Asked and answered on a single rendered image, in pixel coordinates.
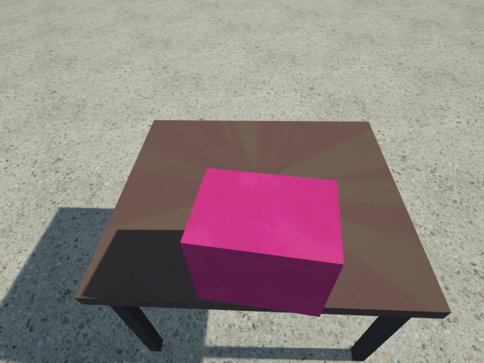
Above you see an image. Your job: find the carton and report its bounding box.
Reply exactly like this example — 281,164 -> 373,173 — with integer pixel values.
180,168 -> 344,317

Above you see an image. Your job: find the table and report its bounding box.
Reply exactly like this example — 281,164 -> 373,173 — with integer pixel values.
75,120 -> 451,361

